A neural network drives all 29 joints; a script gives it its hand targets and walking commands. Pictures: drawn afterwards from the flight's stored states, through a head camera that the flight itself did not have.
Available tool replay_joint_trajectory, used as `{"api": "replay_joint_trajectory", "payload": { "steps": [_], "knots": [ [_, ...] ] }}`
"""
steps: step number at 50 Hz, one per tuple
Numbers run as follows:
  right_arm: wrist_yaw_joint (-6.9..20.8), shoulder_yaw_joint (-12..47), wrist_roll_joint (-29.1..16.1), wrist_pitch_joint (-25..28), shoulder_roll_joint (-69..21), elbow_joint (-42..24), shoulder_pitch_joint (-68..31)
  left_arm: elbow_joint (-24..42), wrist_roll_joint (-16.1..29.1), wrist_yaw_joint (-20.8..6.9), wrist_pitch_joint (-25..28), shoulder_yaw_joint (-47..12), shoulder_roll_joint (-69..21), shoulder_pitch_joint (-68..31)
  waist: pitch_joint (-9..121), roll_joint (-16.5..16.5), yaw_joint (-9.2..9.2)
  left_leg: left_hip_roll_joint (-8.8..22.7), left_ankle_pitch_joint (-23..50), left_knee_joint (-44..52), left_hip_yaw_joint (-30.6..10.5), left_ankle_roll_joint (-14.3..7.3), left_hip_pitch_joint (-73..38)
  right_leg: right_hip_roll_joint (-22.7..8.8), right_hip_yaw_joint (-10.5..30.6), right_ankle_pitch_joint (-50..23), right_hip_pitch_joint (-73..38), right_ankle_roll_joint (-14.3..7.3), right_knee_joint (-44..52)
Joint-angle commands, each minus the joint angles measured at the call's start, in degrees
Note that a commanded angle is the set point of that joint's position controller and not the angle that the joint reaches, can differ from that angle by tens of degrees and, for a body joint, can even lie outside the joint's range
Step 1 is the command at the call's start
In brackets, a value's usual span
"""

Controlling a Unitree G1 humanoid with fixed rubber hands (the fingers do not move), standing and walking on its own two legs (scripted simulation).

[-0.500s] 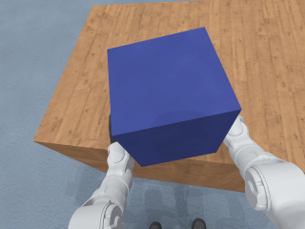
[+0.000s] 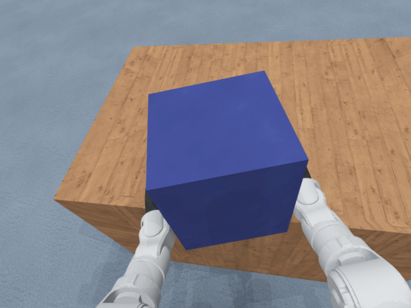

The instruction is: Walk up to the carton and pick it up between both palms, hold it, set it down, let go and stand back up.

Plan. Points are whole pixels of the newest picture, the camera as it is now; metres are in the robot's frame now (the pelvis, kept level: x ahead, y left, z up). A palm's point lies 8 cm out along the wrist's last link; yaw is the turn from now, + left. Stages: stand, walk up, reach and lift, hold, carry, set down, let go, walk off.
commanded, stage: reach and lift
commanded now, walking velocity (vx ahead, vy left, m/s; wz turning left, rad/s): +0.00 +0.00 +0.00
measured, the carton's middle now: (222, 167) +0.39 +0.03 +0.05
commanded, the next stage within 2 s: none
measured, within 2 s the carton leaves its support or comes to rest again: neither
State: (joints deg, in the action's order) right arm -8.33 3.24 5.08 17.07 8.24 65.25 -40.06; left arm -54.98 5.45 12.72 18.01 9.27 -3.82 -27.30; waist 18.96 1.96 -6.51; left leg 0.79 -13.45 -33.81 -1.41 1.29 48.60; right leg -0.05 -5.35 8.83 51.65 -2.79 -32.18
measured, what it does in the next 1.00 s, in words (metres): shifts its weight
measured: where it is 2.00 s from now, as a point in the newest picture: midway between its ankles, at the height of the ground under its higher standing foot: outside the picture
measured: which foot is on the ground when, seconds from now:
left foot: down 0.00-1.00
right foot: down 0.00-1.00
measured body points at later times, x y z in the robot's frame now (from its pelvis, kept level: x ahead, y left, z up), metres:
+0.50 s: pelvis -0.02 +0.00 +0.01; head -0.05 -0.02 +0.46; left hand +0.38 +0.17 +0.15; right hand +0.42 -0.13 +0.17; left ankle +0.00 +0.14 -0.71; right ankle +0.04 -0.09 -0.71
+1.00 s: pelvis -0.01 +0.06 +0.02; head -0.06 +0.09 +0.47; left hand +0.39 +0.23 +0.17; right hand +0.41 -0.08 +0.20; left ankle +0.00 +0.14 -0.71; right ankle +0.04 -0.08 -0.71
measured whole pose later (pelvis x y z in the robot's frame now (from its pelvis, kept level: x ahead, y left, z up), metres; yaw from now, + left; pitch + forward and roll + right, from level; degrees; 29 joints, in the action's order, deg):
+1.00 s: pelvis -0.01 +0.06 +0.02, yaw +0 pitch +0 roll -4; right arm -8.3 -13.1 -2.6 -15.9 4.7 56.1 -50.3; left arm -44.3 -0.7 9.4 -24.2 8.8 3.3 -44.5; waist 8.0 0.4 -1.1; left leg 0.5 -16.6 -32.7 -1.8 0.4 16.0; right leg 0.3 -5.3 5.4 12.9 0.6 -18.5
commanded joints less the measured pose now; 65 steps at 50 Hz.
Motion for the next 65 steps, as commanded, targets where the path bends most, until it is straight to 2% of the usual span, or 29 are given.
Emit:
{"api": "replay_joint_trajectory", "payload": {
  "steps": [1, 4, 6, 9, 10, 12, 14, 17, 22, 25, 27, 32, 34, 35, 39, 44, 47, 50, 53, 57, 61, 65],
  "knots": [
    [6.95, 17.61, -1.75, -0.6, -50.08, -25.47, -32.55, 30.8, -0.1, -8.05, 2.2, -30.47, -35.3, -44.75, 53.9, -5.96, 6.6, -3.15, 18.56, 0.0, -0.85, -0.75, -4.96, 3.59, 6.6, -33.82, -58.61, 6.38, -7.53],
    [7.55, 18.24, -3.5, -5.54, -50.97, -28.92, -36.41, 33.97, 1.41, -7.74, -1.17, -30.61, -34.66, -51.44, 50.81, -6.42, 6.01, -2.68, 12.3, 2.63, -0.63, -1.35, -4.52, 2.71, 7.36, -25.55, -58.08, 6.27, -5.33],
    [7.84, 17.28, -4.33, -9.14, -50.83, -28.76, -39.02, 34.1, 1.96, -7.76, -4.33, -29.51, -33.1, -57.11, 46.87, -7.08, 5.8, -2.43, 7.1, 4.59, -0.46, -1.68, -4.79, 1.74, 7.85, -19.2, -57.2, 6.29, -2.99],
    [8.47, 14.7, -4.2, -14.32, -51.86, -26.81, -45.26, 32.49, 1.91, -8.01, -9.33, -25.73, -30.54, -68.92, 38.87, -8.12, 4.98, -2.38, -2.23, 6.83, -0.16, -2.32, -4.93, -0.17, 9.35, -3.16, -53.41, 6.74, 0.91],
    [8.6, 13.73, -4.78, -15.91, -52.63, -25.92, -46.97, 33.08, 2.46, -7.92, -10.81, -25.52, -30.71, -73.46, 36.78, -8.03, 5.26, -2.37, -4.07, 7.56, -0.24, -2.35, -5.69, -0.32, 9.54, 1.25, -51.79, 6.76, 2.13],
    [8.78, 12.02, -6.19, -18.87, -54.13, -26.46, -51.42, 31.87, 3.44, -7.72, -13.89, -24.59, -31.59, -79.39, 35.03, -8.47, 5.22, -2.38, -5.25, 8.16, -0.19, -2.48, -7.11, -0.85, 10.04, 6.24, -50.54, 6.75, 3.76],
    [8.86, 10.23, -7.57, -21.71, -54.67, -27.35, -55.78, 30.3, 3.67, -7.54, -17.15, -22.99, -32.1, -82.86, 34.41, -8.41, 5.22, -2.51, -5.34, 8.61, 0.04, -2.69, -8.29, -1.13, 10.32, 8.23, -50.88, 6.6, 4.81],
    [8.85, 6.93, -8.25, -26.1, -54.38, -26.6, -58.43, 25.05, 1.55, -8.46, -21.68, -17.01, -30.93, -81.41, 31.4, -9.27, 5.07, -2.85, -4.69, 9.48, 0.17, -3.57, -9.55, -1.71, 10.99, 8.01, -53.8, 6.65, 5.73],
    [8.62, -0.01, -8.63, -29.31, -52.73, -24.13, -61.84, 17.64, -1.38, -11.15, -26.35, -10.19, -27.65, -78.64, 25.27, -10.71, 5.78, -3.45, -3.0, 11.92, 0.49, -4.19, -13.16, -2.27, 10.79, 1.13, -60.72, 6.71, 6.78],
    [8.09, -3.72, -8.17, -30.39, -50.43, -20.22, -60.53, 14.55, -4.41, -13.1, -28.29, -5.48, -24.3, -77.57, 18.14, -10.72, 6.25, -3.92, -2.88, 13.28, 0.97, -4.38, -16.48, -2.45, 10.28, -2.06, -62.87, 6.62, 7.62],
    [7.75, -4.35, -8.44, -30.9, -49.58, -18.04, -58.91, 14.88, -5.93, -14.17, -29.41, -4.53, -23.58, -76.92, 14.52, -10.1, 6.45, -4.24, -2.25, 14.3, 1.12, -4.11, -18.93, -2.27, 9.46, -4.96, -63.85, 6.57, 8.0],
    [7.33, -3.53, -10.39, -29.99, -49.4, -19.04, -58.66, 17.59, -6.55, -15.16, -30.83, -8.57, -28.31, -76.44, 9.29, -6.99, 8.84, -4.28, -0.29, 15.86, 0.37, -2.12, -23.62, -0.52, 7.35, -9.91, -63.19, 5.54, 9.82],
    [7.0, -1.94, -11.43, -29.51, -50.21, -21.69, -59.43, 20.42, -5.62, -14.95, -31.4, -11.79, -30.91, -77.15, 10.13, -5.56, 9.59, -3.89, 2.47, 15.78, -0.08, -1.11, -24.98, 0.31, 6.84, -13.09, -63.48, 4.91, 10.09],
    [6.96, -1.65, -11.7, -29.42, -50.11, -21.74, -59.33, 22.13, -5.31, -14.68, -31.54, -13.31, -32.36, -77.79, 10.83, -4.37, 10.31, -3.63, 3.83, 15.76, -0.56, -0.39, -25.94, 0.79, 6.4, -13.65, -63.12, 4.51, 10.24],
    [7.11, 0.21, -13.22, -29.7, -49.13, -22.51, -57.23, 27.62, -4.46, -13.11, -32.76, -18.34, -36.8, -77.45, 13.4, 0.23, 11.21, -2.23, 11.71, 14.63, -2.2, 2.16, -32.12, 2.82, 4.99, -15.47, -59.68, 3.04, 10.83],
    [8.34, 0.03, -14.62, -29.58, -44.59, -21.78, -54.41, 33.84, -2.61, -10.8, -35.02, -25.34, -43.78, -76.69, 17.01, 7.25, 13.65, 1.14, 25.32, 11.86, -5.15, 6.77, -44.96, 4.23, 3.75, -11.0, -49.16, 1.48, 12.78],
    [8.82, 0.17, -15.4, -29.3, -42.13, -23.96, -54.14, 35.69, -1.35, -9.98, -36.68, -28.63, -46.79, -74.45, 17.23, 9.02, 15.03, 2.55, 30.77, 10.48, -6.59, 8.48, -49.88, 4.46, 3.52, -10.16, -45.28, 0.9, 13.55],
    [9.17, 1.31, -16.33, -29.34, -40.65, -26.88, -54.44, 37.31, -0.89, -9.43, -38.1, -30.26, -48.3, -71.59, 17.8, 9.36, 14.97, 3.36, 34.55, 9.73, -7.6, 9.21, -51.83, 4.5, 3.5, -10.47, -44.8, 0.77, 14.0],
    [9.07, 3.12, -16.95, -29.92, -40.57, -30.28, -55.42, 36.93, -1.43, -9.77, -39.56, -29.27, -47.43, -68.64, 15.97, 6.97, 13.78, 2.69, 32.29, 10.27, -7.14, 7.84, -50.56, 4.18, 4.07, -11.02, -46.92, 1.13, 14.48],
    [8.85, 5.86, -18.56, -30.47, -41.09, -36.54, -57.62, 38.88, -1.88, -10.1, -41.15, -29.61, -47.53, -66.58, 16.94, 6.1, 12.51, 1.63, 31.36, 10.09, -6.43, 6.66, -49.85, 4.38, 4.24, -12.27, -48.85, 1.14, 14.32],
    [8.39, 8.97, -20.13, -31.39, -42.6, -42.32, -59.77, 40.7, -2.43, -10.58, -42.42, -28.31, -46.3, -65.26, 18.18, 3.57, 10.74, 0.11, 29.22, 10.32, -5.16, 4.86, -48.29, 4.45, 4.39, -14.09, -51.32, 1.64, 14.09],
    [7.72, 10.28, -20.95, -32.71, -42.99, -45.39, -61.0, 40.43, -3.3, -11.19, -43.84, -26.89, -45.07, -64.37, 18.04, 2.67, 9.95, -1.02, 25.36, 11.12, -4.26, 3.68, -46.33, 4.35, 4.58, -14.03, -52.93, 1.85, 14.06]
  ]
}}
